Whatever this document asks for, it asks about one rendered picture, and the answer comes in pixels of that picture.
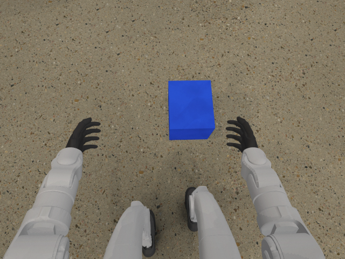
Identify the right robot foot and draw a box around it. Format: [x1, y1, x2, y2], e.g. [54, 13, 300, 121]
[185, 187, 198, 231]

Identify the carton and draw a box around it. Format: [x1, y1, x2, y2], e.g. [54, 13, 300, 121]
[168, 80, 215, 140]

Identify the robot right forearm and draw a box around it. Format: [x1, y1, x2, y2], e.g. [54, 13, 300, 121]
[241, 147, 326, 259]

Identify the robot left upper arm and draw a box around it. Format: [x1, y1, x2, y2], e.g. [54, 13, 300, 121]
[7, 234, 70, 259]

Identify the robot left shin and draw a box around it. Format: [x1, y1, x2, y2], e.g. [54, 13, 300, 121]
[130, 201, 152, 247]

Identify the robot left forearm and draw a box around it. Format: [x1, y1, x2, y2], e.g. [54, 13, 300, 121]
[3, 147, 83, 259]

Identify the robot left hand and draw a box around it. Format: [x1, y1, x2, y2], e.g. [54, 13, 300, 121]
[66, 117, 101, 153]

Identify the robot right hand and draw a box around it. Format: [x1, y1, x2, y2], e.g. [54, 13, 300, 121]
[226, 117, 258, 153]

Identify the robot right upper arm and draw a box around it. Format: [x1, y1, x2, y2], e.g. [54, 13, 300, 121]
[261, 233, 324, 259]

